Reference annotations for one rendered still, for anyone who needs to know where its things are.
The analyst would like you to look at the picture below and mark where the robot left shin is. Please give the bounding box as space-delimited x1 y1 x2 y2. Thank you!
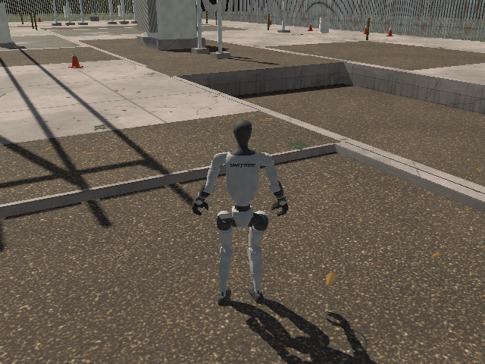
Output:
219 246 231 296

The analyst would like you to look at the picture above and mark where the right robot upper arm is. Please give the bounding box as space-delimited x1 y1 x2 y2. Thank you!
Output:
258 152 280 193

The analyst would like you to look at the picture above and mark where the left robot hand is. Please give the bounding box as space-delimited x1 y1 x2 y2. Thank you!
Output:
192 199 208 215

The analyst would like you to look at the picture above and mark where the right robot forearm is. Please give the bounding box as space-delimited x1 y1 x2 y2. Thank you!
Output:
273 181 286 206

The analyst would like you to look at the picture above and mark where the right robot thigh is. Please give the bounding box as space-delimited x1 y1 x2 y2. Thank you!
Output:
247 211 268 259

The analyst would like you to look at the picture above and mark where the left robot forearm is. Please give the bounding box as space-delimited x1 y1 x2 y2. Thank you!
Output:
195 182 210 205

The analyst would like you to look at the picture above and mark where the right robot hand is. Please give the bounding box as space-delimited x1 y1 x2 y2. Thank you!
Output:
271 202 288 216

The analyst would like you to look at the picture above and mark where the left robot upper arm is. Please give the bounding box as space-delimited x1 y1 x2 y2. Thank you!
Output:
203 152 227 194

